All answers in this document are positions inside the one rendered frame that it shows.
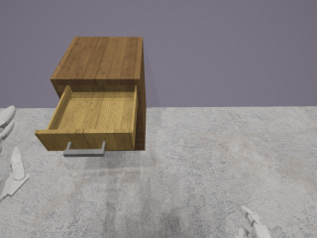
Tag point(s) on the cabinet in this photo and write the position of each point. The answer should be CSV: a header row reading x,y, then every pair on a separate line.
x,y
106,61

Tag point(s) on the robot right hand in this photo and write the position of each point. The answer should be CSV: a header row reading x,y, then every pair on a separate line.
x,y
258,229

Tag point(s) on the drawer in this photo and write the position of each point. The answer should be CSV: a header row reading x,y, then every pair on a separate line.
x,y
88,115

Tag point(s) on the handle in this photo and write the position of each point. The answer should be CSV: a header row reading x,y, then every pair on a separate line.
x,y
77,153

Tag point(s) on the robot left hand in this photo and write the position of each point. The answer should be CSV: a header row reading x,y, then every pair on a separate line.
x,y
11,182

